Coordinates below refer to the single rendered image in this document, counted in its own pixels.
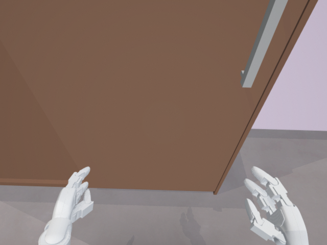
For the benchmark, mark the left robot hand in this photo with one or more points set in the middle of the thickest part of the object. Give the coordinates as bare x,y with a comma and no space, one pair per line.
70,195

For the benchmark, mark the right robot hand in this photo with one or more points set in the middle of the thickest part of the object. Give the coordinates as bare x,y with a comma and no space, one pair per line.
286,218

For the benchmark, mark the left robot forearm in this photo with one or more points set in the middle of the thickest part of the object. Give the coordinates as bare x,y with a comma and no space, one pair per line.
57,232

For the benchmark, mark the handle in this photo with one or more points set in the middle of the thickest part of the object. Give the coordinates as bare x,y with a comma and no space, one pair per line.
268,26

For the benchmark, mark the wardrobe door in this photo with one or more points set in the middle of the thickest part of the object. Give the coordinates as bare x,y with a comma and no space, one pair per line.
146,93
30,148

